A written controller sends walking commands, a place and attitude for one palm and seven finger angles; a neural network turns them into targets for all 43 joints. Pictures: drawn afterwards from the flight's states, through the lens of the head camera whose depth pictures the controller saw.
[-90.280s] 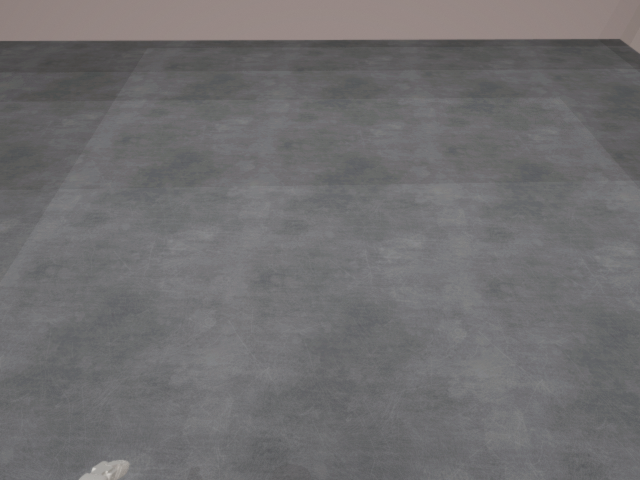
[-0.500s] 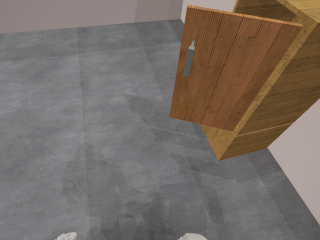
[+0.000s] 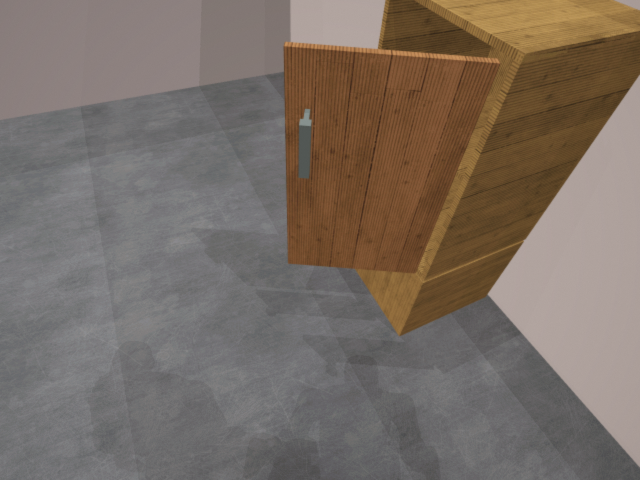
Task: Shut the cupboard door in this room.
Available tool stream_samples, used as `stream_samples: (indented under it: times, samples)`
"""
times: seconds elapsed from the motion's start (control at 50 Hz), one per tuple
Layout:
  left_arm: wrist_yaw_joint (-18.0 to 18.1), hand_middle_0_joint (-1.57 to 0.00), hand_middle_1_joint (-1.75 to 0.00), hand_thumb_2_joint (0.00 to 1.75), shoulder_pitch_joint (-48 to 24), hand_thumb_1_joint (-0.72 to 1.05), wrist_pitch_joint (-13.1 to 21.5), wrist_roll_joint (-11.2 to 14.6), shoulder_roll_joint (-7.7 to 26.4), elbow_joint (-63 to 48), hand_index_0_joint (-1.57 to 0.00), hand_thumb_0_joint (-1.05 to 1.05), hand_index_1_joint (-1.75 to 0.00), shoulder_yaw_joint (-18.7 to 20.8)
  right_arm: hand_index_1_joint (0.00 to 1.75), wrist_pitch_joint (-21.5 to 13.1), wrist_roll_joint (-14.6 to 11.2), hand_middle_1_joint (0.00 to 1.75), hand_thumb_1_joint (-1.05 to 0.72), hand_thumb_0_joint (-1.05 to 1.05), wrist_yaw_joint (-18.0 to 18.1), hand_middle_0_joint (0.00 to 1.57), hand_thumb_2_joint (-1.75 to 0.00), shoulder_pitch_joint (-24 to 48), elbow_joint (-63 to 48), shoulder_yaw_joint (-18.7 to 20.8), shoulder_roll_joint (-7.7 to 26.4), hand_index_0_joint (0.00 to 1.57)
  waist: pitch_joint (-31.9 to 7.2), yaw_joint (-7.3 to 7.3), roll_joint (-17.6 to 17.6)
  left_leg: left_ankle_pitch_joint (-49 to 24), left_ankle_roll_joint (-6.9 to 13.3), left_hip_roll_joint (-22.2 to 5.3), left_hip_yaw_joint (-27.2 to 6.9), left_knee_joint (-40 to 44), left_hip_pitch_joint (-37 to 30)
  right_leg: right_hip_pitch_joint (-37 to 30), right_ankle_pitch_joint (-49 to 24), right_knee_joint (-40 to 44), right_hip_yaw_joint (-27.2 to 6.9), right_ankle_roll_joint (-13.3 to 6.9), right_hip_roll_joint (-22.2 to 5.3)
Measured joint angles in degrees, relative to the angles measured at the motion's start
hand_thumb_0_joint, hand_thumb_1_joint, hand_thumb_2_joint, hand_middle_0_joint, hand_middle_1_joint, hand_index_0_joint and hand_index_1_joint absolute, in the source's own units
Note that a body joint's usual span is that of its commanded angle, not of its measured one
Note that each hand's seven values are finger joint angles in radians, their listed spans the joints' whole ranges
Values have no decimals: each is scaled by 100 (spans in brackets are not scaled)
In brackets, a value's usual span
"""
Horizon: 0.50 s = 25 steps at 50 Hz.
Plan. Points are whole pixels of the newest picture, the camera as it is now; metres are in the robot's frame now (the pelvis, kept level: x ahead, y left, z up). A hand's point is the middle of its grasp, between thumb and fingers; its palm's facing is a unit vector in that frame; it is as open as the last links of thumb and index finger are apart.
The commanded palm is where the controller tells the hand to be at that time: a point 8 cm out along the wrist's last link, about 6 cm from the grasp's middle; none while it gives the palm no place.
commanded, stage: take the last steps up to it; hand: left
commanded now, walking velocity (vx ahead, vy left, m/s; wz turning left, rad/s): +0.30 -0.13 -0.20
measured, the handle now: (305, 143) +0.69 +0.06 +0.03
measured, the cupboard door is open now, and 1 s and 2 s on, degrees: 61 61 61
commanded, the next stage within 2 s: come to a stop and stand still in 0.58 s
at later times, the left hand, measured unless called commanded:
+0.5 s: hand (275, 428) +0.23 +0.07 -0.16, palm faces -0.09 -0.98 -0.20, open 7.3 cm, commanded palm none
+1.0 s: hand (301, 419) +0.24 +0.04 -0.17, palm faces -0.02 -0.98 -0.21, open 7.3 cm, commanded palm none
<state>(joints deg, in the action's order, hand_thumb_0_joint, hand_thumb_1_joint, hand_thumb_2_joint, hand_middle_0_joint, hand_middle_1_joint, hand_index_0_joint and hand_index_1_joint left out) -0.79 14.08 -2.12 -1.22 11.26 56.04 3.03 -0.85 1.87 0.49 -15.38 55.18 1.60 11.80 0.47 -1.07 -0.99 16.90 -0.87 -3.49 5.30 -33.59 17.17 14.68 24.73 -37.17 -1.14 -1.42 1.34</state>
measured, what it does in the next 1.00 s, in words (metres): walks ahead: right foot, then left foot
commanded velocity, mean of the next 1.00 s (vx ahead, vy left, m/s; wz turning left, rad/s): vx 0.06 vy -0.02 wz -0.02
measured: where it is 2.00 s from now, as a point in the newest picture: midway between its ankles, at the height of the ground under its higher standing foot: outside the picture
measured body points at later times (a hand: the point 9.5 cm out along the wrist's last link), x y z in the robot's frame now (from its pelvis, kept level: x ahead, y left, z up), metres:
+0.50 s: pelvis +0.13 -0.10 +0.01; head +0.17 -0.11 +0.45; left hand +0.23 +0.12 -0.14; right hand +0.06 -0.33 -0.15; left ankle +0.06 +0.05 -0.66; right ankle +0.14 -0.20 -0.73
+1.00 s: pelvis +0.24 -0.14 +0.01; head +0.27 -0.14 +0.46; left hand +0.25 +0.09 -0.15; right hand +0.31 -0.36 -0.15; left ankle +0.26 -0.02 -0.72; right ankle +0.15 -0.21 -0.73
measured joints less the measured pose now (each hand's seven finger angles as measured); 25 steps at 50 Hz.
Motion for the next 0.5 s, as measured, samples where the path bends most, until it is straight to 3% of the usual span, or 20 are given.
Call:
stream_samples:
  times: [0.06, 0.12, 0.22, 0.32, 0.36, 0.4, 0.44, 0.5]
  samples:
    - [-91, -21, -30, 90, 56, 90, -111, -79, 109, 138, -20, 1, -30, 51, 30, -112, 39, 29, -91, 1, 34, 20, -90, -192, -11, -63, -132, 20, -60, -72, -116, 134, 110, -76, 152, 63, -195, 705, 168, -1728, 92, -17, -8]
    - [-179, -20, -30, 90, -17, 90, -101, -101, 175, 135, -20, 1, -30, 111, 30, -165, 33, 29, -90, 1, 68, 20, -90, -458, 94, -97, -204, 20, -41, -83, -118, -39, 20, -162, 210, 636, -581, 1239, -395, -2485, 213, 71, -156]
    - [-210, -20, -30, 90, -240, 91, -41, -69, 178, 30, -20, 1, -30, 104, 30, -170, 22, 29, -90, 1, 56, 21, -90, -773, 367, -61, -217, 20, 108, -89, -7, -188, -127, -357, 347, 1284, -1107, 1540, -952, -1647, 347, 188, -452]
    - [-223, -20, -30, 90, -503, 91, 20, -59, 144, 29, -20, 1, -30, 71, 30, -84, 29, 29, -90, 1, 7, 21, -90, -961, 584, 32, -184, 20, 240, -247, 76, 101, -380, -538, 458, 1212, -1353, 1230, -1130, -269, 520, 159, -529]
    - [-221, -20, -30, 90, -551, 91, 118, -60, 142, 23, -20, 1, -30, 49, 30, -41, 10, 29, -90, 1, -13, 21, -90, -1053, 665, 58, -168, 20, 255, -276, 97, 397, -505, -636, 457, 877, -1363, 834, -1227, 370, 612, 83, -453]
    - [-159, -20, -30, 90, -622, 91, 307, -58, 83, 58, -20, 1, -30, 47, 30, 29, -60, 29, -90, 1, -39, 21, -90, -1033, 776, 72, -130, 20, 305, -221, 172, 978, -349, -719, 252, -204, -997, 702, -1082, 406, 638, -12, -366]
    - [-67, -20, -30, 90, -641, 91, 424, -26, -56, 113, -20, 1, -30, 14, 30, 135, -105, 29, -90, 1, -28, 20, -90, -804, 846, 92, -75, 20, 404, -191, 278, 1336, -153, -546, -159, -1731, -353, 583, -998, 308, 720, -38, -298]
    - [67, -20, -30, 90, -494, 91, 439, -10, -211, 210, -20, 0, -30, -36, 30, 119, -95, 29, -91, 1, -7, 20, -90, -465, 748, 114, -58, 20, 387, -148, 274, 1072, -70, -320, -201, -2735, 431, 170, -1082, 739, 831, -76, -253]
